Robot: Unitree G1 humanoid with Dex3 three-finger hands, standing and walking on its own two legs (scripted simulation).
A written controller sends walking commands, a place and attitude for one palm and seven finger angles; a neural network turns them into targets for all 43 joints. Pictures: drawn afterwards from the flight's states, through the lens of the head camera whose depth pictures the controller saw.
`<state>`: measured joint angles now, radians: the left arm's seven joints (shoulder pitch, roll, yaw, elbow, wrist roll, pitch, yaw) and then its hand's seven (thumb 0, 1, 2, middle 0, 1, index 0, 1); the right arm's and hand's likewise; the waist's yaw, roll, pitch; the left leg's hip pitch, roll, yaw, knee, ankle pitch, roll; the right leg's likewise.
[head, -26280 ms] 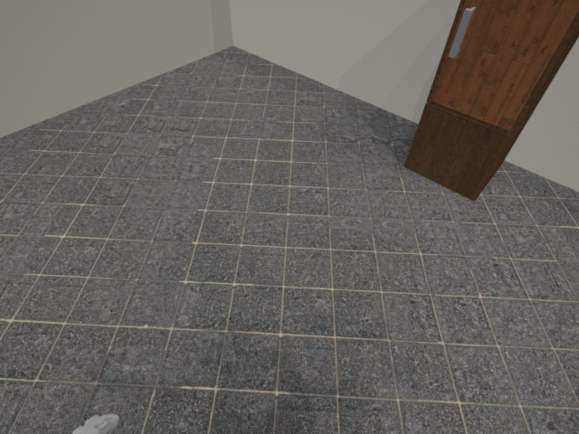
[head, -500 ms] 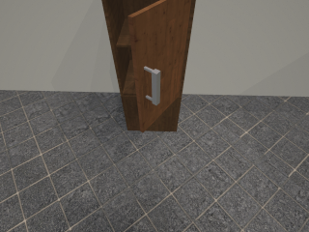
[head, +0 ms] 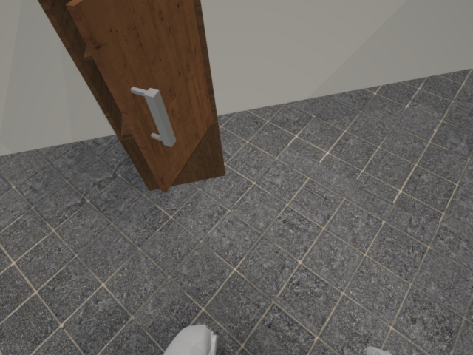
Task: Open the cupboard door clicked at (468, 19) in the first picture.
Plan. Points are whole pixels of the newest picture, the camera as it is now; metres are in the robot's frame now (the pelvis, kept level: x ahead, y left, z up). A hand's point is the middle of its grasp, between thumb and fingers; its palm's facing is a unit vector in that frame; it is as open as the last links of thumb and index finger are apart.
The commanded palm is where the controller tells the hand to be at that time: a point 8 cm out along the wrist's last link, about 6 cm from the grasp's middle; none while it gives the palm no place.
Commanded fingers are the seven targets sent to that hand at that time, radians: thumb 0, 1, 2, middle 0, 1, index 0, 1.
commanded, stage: walk to a spot facing it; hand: left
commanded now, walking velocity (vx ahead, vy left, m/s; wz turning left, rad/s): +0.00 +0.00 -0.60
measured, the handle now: (154, 117) +0.61 +0.27 -0.03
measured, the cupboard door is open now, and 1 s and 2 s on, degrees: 55 55 55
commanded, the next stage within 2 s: none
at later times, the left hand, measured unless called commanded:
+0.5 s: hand (129, 334) +0.15 +0.24 -0.17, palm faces -0.23 -0.95 -0.23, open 7.4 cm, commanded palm none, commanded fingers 0.00 0.90 0.90 -0.20 -0.30 -0.20 -0.30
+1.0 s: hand (184, 299) +0.23 +0.14 -0.17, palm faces -0.55 -0.82 -0.18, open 7.4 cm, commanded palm none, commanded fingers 0.00 0.90 0.90 -0.20 -0.30 -0.20 -0.30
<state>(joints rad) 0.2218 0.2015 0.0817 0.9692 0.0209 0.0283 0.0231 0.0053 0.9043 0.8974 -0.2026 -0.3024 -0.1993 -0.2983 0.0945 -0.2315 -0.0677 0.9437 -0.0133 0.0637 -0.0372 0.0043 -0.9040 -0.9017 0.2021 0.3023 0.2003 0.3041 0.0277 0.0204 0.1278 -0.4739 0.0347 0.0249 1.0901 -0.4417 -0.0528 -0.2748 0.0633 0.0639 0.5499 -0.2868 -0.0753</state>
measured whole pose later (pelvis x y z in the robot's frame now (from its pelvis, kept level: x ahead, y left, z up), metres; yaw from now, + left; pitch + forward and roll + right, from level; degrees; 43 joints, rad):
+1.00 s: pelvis +0.09 +0.00 +0.00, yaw -36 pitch +0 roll +0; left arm 0.29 0.21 0.06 0.97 0.03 0.01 -0.03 0.01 0.90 0.90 -0.21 -0.30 -0.20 -0.30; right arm 0.19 -0.23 -0.05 0.88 -0.02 0.00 0.01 0.01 -0.90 -0.90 0.20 0.30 0.20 0.30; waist 0.01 -0.02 0.06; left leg -0.41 0.05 0.06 0.67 -0.32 -0.06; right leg -0.16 0.02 0.12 0.50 -0.34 0.00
